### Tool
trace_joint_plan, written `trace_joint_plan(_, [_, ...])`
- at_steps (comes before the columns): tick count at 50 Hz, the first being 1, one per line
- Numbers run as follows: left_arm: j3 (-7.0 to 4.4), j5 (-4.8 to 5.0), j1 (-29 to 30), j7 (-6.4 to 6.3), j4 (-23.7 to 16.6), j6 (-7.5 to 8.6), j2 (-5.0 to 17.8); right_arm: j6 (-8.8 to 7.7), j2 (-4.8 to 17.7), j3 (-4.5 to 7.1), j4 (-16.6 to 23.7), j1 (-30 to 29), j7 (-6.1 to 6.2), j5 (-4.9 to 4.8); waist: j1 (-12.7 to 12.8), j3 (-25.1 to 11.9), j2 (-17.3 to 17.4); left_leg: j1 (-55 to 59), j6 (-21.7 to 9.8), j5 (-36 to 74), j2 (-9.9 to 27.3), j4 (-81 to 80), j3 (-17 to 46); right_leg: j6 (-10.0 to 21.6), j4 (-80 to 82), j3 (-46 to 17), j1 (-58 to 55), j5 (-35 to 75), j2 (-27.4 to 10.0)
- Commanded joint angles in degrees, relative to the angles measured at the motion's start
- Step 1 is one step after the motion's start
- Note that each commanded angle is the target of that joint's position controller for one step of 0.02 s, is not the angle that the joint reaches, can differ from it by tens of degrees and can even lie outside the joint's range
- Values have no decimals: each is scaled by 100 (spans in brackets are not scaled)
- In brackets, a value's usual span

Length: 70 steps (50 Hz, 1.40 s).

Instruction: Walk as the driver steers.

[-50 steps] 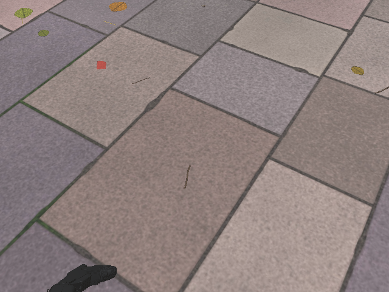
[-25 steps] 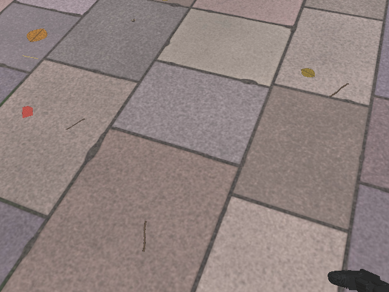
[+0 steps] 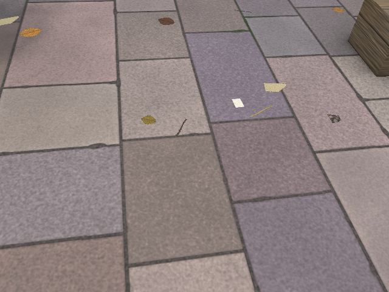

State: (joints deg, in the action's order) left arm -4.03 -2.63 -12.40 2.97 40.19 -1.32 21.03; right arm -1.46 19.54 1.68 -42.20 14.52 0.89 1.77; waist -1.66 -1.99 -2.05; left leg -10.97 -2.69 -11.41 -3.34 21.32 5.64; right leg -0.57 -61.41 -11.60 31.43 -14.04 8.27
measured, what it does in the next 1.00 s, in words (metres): walks ahead: right foot, then left foot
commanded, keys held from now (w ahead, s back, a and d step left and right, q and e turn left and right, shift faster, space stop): w+shift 0.62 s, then w+q+shift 0.36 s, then q+shift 0.02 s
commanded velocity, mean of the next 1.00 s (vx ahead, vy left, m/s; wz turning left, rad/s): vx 0.91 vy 0.00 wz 0.08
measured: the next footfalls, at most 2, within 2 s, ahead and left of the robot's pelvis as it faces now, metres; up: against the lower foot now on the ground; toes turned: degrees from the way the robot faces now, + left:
right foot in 0.38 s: +0.32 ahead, -0.18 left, +0.00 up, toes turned -6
left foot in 0.84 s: +0.81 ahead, -0.06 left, +0.00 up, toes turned +3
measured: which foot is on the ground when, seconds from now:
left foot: down 0.00-0.38, up 0.40-0.82, down 0.84-1.00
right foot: up 0.00-0.36, down 0.38-0.84, up 0.86-1.00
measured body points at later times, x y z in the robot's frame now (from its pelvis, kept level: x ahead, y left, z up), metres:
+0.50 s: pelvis +0.28 -0.09 -0.02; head +0.30 -0.09 +0.43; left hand +0.48 +0.15 -0.11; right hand +0.22 -0.35 -0.15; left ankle +0.15 +0.06 -0.65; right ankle +0.28 -0.17 -0.75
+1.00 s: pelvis +0.76 -0.09 -0.02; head +0.78 -0.10 +0.43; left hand +0.88 +0.16 -0.12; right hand +0.81 -0.38 -0.15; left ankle +0.77 -0.07 -0.75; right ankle +0.71 -0.25 -0.64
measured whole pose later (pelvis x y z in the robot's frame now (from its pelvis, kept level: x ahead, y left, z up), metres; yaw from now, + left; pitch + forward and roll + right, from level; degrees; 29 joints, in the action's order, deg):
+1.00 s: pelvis +0.76 -0.09 -0.02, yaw +9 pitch +0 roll +1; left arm 1.3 -3.6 -9.9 0.1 41.4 5.6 13.7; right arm -2.1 18.5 3.8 -51.2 22.1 -0.5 0.8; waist -1.5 1.9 -0.1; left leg -14.6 -9.8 -12.8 -11.8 27.5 0.4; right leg -0.1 -75.4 -4.3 28.2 -19.8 -3.1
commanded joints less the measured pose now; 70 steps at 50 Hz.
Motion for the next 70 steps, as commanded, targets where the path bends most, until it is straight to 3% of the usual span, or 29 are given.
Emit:
trace_joint_plan(1, [-10, -12, 188, 37, -342, 105, 364, -223, 790, 201, 172, 181, -118, -18, -14, 629, 872, 224, -423, -2477, 1296, -1381, 1725, -42, -190, 55, 1254, 448, -312])
trace_joint_plan(8, [75, 10, 1153, 35, -495, 228, 337, -360, 751, 266, -233, 1145, -123, -117, -384, 716, 978, 1148, -665, -1829, 1482, -1594, 1437, -166, 988, 431, 1789, 756, -715])
trace_joint_plan(14, [299, 56, 2267, 171, -902, 337, 23, -369, 596, 234, -653, 1803, -103, -54, -709, 1022, 1023, 1276, -785, -412, 1682, -1710, 885, 173, 2551, 1423, 1055, 528, -991])
trace_joint_plan(16, [314, 34, 2068, 134, -936, 365, 26, -342, 661, 246, -825, 1821, -84, -58, -467, 946, 1090, 1288, -768, 1481, 1788, -1372, 564, 440, 2905, 1664, 313, 62, -778])
trace_joint_plan(18, [196, 33, 662, -43, -537, 406, 198, -356, 732, 233, -933, 1665, -72, -152, 339, 113, 988, 783, -586, 4991, 1631, 284, -99, 755, 3124, 1858, -2031, 13, -300])
trace_joint_plan(19, [57, -4, -694, -167, -112, 442, 461, -387, 762, 217, -873, 1418, -79, -184, 1047, -645, 799, -204, -453, 4859, 1361, 1814, -382, 921, 3110, 1546, -3924, -22, -492])
trace_joint_plan(20, [-139, -129, -1673, -293, 31, 457, 1067, -442, 321, 93, -561, 1397, -125, -268, 1400, -1567, -210, -2013, -282, 2427, 852, 4008, -655, 1253, 3518, -549, -5735, -2563, -2124])
trace_joint_plan(21, [-161, -100, -1831, -306, 63, 456, 1271, -478, 23, 60, -362, 1287, -167, -208, 1168, -1897, -937, -3192, -325, -1599, 162, 5367, -201, 1432, 4456, -3159, -5921, -4210, -3181])
trace_joint_plan(22, [-80, -32, -1286, -307, 131, 439, 881, -458, 485, 192, -292, 583, -151, -133, 1002, -733, -251, -3823, -431, -991, 458, 5647, -11, 1271, 4627, -2918, -5027, -3510, -2904])
trace_joint_plan(23, [-33, 22, -990, -284, 181, 446, 637, -481, 391, 166, -214, 430, -208, -110, 725, -156, -123, -3753, -430, -441, 763, 5338, -105, 1248, 4693, -1924, -4285, -2474, -2609])
trace_joint_plan(26, [96, 119, -623, -268, 264, 543, 155, -281, 44, 73, -351, 711, -354, 86, 88, 443, -408, -3145, -178, -282, 1075, 4836, -265, 1181, 5235, -743, -2804, -1421, -1925])
trace_joint_plan(31, [118, 209, -970, -183, 604, 771, 32, -175, -73, -10, 315, -841, -431, 64, 60, 1324, -213, -3725, 28, 622, 1180, 3576, -664, 1279, 6037, 308, -2104, 368, -1527])
trace_joint_plan(36, [123, 279, -1326, -227, 923, 965, 248, -227, -210, -128, 430, -1452, -548, -97, 140, 1182, 159, -2045, -462, 2186, 512, 1689, -1253, 792, 6569, 1630, -2560, 3814, -1634])
trace_joint_plan(38, [83, 150, -1511, -338, 982, 893, 483, -216, -42, -90, 328, -1297, -498, -90, 42, 643, -206, -1691, -562, 1692, -22, 1643, -1615, 520, 5656, 1887, -3591, 6585, -1736])
trace_joint_plan(40, [0, -57, -1385, -500, 966, 692, 763, -185, 294, 22, 1, -87, -412, -56, -628, -258, -598, -469, -742, 853, -463, 1743, -1625, 318, 3536, 1977, -4000, 8326, -1948])
trace_joint_plan(42, [-30, -112, -929, -551, 807, 582, 813, -118, 906, 330, -594, 2081, -248, -21, -1592, -1104, -308, 1923, -1131, -213, -102, 1394, -762, 310, -374, 2118, -2645, 6563, -1610])
trace_joint_plan(43, [195, 170, -1470, -363, 485, 728, -202, -19, 1588, 563, -608, 1731, -177, 9, -578, -1519, 2400, 4094, -2285, -590, 1712, 938, 2691, -211, -3331, 1690, 612, -846, -337])
trace_joint_plan(44, [198, 127, -902, -357, 194, 881, 304, 5, 1421, 592, -363, 1341, -196, -115, -761, -2047, 966, 4107, -2558, -846, 1863, -61, 4224, 18, -3621, 651, 1375, -786, -389])
trace_joint_plan(46, [302, 74, -230, -330, -52, 1009, 203, -51, 866, 497, -542, 1049, -135, -101, -302, -353, -196, 2195, -2033, -566, 1601, -605, 3252, 226, -2361, 512, 1402, -319, -1052])
trace_joint_plan(49, [383, -200, -125, -282, -208, 656, -10, -191, 482, 339, -551, 701, -87, -107, 378, 493, -193, 20, -1770, -46, 885, -862, 2141, 16, -1296, 609, 628, -802, -1356])
trace_joint_plan(52, [472, -109, 632, -254, -666, 559, -127, -332, 778, 399, -441, 524, -121, -160, 467, 1082, -76, -1332, -1681, 2666, 530, -1076, 1468, -287, 471, 1139, 73, -219, -1293])
trace_joint_plan(57, [485, 105, 907, -274, -783, 576, -212, -190, 783, 527, -543, 985, -178, -255, -33, 177, 482, -1069, -525, 3728, -170, 73, 1055, -115, 2790, 1415, -1894, 2267, -414])
trace_joint_plan(60, [276, 80, -229, -481, -493, 675, 338, -155, 902, 594, -307, 577, -67, -209, 663, -409, 505, -573, -31, 3343, -367, 2319, 1348, -28, 3747, 901, -3128, 2710, -576])
trace_joint_plan(61, [192, -9, -1000, -513, -284, 742, 612, -166, 504, 501, -170, 603, -43, -283, 889, -898, 203, -1010, 117, 1305, -528, 3778, 1020, 132, 3538, 377, -4103, 3796, -1495])
trace_joint_plan(62, [178, -138, -1416, -467, -356, 735, 825, -96, -108, 367, 13, 1235, 66, -359, 556, -1717, -818, -1938, 131, -3422, -886, 5788, 317, 446, 2448, -968, -5187, 7320, -3581])
trace_joint_plan(63, [164, -53, -1226, -375, -511, 631, 630, -10, 223, 394, 73, 2000, 146, -330, 162, -2679, -964, -2111, 186, -2990, -468, 6452, 295, 874, 2476, -1883, -5430, 7613, -4108])
trace_joint_plan(64, [83, 60, -387, -464, -666, 588, 533, 77, 440, 422, 53, 1771, 143, -233, 135, -2566, -1056, -2382, 241, -2022, -220, 6736, 52, 1366, 3125, -2058, -4761, 4979, -3956])
trace_joint_plan(66, [317, 78, 151, -537, -695, 469, -232, 271, 605, 496, 181, 733, -50, -11, 177, -1074, -437, -2454, 407, -1348, 139, 6037, -200, 1105, 3766, -596, -3165, 3065, -2889])
trace_joint_plan(70, [108, 88, -209, -437, -299, 482, 190, 518, 199, 374, 653, 133, -411, 18, 106, -267, -664, -2343, 188, -856, 644, 5156, -364, 924, 4916, 132, -1963, -541, -2660])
